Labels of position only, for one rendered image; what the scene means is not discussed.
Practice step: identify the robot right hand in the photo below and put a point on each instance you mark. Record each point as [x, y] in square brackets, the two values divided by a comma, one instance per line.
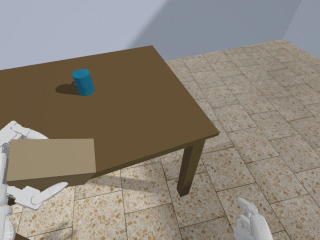
[256, 227]

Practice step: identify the sponge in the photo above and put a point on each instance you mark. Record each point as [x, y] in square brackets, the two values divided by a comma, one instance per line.
[42, 163]

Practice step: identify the robot left hand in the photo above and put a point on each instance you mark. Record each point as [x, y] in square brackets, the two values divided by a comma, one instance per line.
[28, 197]

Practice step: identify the table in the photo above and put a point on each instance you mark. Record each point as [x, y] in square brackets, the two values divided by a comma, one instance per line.
[139, 110]

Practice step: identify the left robot forearm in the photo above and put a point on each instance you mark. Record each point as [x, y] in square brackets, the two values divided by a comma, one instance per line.
[7, 228]

